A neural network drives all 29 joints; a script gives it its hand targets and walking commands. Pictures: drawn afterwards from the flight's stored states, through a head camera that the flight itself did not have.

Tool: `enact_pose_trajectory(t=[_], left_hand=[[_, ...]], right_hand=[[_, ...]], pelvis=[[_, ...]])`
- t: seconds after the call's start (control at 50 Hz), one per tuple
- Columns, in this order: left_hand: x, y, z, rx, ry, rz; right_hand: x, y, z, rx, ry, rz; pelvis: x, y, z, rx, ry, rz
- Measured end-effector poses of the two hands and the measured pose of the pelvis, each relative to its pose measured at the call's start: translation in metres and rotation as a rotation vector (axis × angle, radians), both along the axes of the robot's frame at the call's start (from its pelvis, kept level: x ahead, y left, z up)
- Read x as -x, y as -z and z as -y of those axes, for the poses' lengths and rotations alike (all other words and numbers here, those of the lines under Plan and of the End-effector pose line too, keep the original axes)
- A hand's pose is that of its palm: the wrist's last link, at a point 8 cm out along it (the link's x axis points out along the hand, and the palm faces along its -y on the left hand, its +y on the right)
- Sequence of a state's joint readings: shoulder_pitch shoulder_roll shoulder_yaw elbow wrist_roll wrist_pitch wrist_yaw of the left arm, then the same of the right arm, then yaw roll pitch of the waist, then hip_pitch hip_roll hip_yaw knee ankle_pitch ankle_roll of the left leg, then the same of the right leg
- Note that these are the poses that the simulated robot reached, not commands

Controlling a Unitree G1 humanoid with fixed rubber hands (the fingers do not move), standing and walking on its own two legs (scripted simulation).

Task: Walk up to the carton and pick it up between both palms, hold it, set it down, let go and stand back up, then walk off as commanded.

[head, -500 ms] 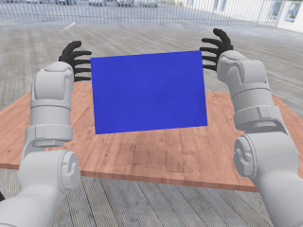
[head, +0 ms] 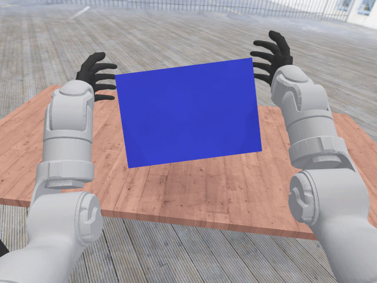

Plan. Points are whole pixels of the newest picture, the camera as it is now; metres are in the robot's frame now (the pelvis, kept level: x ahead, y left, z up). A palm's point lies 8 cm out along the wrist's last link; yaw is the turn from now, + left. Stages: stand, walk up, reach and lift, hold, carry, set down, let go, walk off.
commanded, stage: set down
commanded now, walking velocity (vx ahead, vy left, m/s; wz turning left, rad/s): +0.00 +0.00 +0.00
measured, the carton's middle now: (188, 116) +0.45 -0.01 +0.19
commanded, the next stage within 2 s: none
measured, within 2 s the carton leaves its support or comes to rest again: neither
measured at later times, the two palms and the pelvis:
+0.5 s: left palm (93, 106) +0.37 +0.19 +0.25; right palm (273, 91) +0.39 -0.17 +0.29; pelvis +0.00 +0.00 +0.00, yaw +0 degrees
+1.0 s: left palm (100, 117) +0.38 +0.19 +0.22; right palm (267, 110) +0.40 -0.18 +0.24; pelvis +0.01 +0.00 +0.00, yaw +0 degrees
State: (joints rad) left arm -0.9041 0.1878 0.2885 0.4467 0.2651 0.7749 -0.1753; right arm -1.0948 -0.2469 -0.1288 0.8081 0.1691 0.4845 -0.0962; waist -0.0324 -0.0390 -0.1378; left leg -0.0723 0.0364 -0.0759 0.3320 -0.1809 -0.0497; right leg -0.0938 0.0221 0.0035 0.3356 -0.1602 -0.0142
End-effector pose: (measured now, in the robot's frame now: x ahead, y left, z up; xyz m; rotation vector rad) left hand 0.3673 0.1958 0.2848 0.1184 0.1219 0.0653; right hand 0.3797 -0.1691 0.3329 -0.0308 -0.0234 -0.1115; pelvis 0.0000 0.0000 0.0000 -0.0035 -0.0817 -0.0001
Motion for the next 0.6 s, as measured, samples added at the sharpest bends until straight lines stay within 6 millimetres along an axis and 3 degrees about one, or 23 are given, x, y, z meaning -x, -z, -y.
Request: enact_pose_trajectory(t=[0.14,0.4,0.6], left_hand=[[0.002,0.025,0.004,0.016,-0.024,-0.010],[0.005,0.027,0.005,-0.017,-0.049,0.011],[-0.016,0.049,0.006,-0.022,-0.044,-0.037]], right_hand=[[-0.001,0.033,0.003,-0.021,0.000,0.009],[0.002,0.031,0.002,-0.031,-0.013,0.051],[-0.021,0.059,0.004,-0.030,-0.016,0.008]], pelvis=[[0.002,0.000,0.000,0.000,0.000,0.017],[0.006,0.000,0.000,-0.002,-0.002,0.041],[-0.001,0.000,-0.001,-0.004,-0.004,0.031]])
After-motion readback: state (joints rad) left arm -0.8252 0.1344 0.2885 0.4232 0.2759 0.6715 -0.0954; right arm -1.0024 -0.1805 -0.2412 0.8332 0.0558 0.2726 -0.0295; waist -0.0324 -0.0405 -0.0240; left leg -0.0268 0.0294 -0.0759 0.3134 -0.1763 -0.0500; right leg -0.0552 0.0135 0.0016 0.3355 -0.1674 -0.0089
